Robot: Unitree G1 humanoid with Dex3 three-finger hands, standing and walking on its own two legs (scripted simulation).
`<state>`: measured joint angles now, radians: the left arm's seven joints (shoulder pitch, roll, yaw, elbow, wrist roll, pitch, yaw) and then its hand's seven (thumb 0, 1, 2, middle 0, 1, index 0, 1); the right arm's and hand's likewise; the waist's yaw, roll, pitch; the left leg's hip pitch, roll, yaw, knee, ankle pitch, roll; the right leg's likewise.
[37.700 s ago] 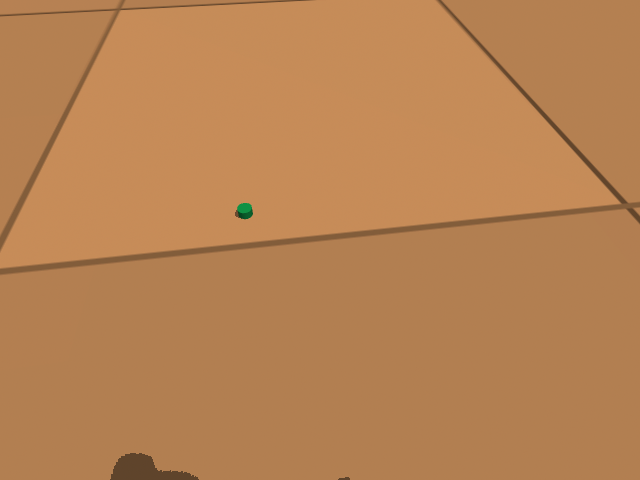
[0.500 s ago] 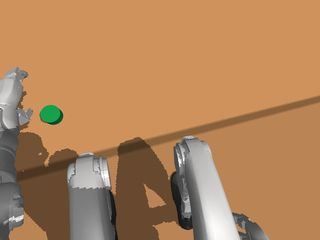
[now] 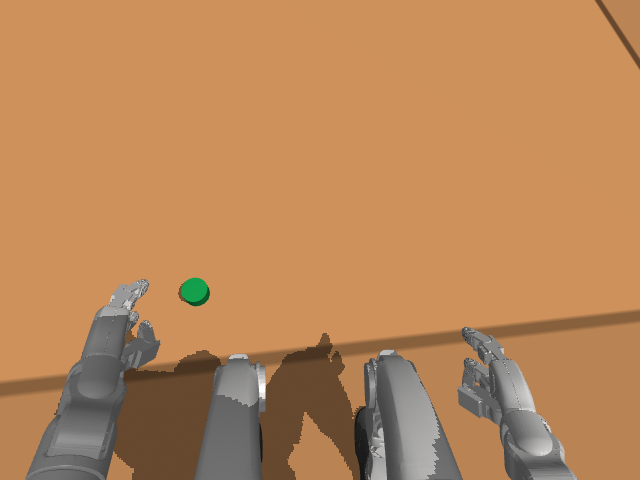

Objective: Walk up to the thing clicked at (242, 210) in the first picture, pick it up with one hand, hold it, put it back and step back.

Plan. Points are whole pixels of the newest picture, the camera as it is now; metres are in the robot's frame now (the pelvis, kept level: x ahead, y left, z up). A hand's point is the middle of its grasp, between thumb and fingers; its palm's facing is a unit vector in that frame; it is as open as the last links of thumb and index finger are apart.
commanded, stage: home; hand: left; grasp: from above
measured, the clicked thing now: (195, 292) +0.51 +0.27 -0.54
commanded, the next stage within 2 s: none
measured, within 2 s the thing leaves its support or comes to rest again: neither
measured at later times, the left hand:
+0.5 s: hand (116, 364) +0.24 +0.18 +0.10, palm faces +0.09 -0.97 -0.21, open 7.4 cm
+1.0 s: hand (111, 384) +0.22 +0.18 +0.11, palm faces +0.10 -0.97 -0.20, open 7.4 cm
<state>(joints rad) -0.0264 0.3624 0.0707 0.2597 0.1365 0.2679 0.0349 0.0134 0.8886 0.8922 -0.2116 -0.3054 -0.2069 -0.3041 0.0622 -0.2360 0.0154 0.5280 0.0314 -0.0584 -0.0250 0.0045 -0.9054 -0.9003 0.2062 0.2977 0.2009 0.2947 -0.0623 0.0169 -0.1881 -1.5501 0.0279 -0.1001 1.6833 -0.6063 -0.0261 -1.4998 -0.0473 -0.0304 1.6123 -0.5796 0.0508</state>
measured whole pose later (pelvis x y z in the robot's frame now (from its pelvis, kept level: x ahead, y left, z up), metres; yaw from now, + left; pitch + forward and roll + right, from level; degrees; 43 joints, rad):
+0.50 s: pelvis +0.06 +0.00 +0.15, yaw +2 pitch +12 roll -3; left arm 0.47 0.22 0.05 -0.13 -0.06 0.46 0.06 0.01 0.90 0.89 -0.20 -0.30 -0.20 -0.30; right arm 0.32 -0.21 0.04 0.53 0.03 -0.19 -0.19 0.01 -0.90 -0.90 0.21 0.30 0.20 0.30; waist -0.07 0.05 -0.18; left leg -0.79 0.06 -0.07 1.06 -0.50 -0.03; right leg -0.74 -0.03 -0.05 0.98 -0.46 0.04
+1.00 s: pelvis +0.07 -0.01 +0.16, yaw +3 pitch +9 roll -3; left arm 0.49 0.22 0.04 -0.13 -0.04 0.47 0.02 0.02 0.90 0.89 -0.20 -0.30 -0.20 -0.30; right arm 0.27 -0.21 0.04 0.55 0.00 -0.26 -0.19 0.01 -0.90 -0.90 0.21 0.30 0.20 0.30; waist -0.04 0.04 -0.15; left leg -0.70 0.05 -0.07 1.01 -0.49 -0.03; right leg -0.65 -0.04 -0.06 0.94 -0.46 0.04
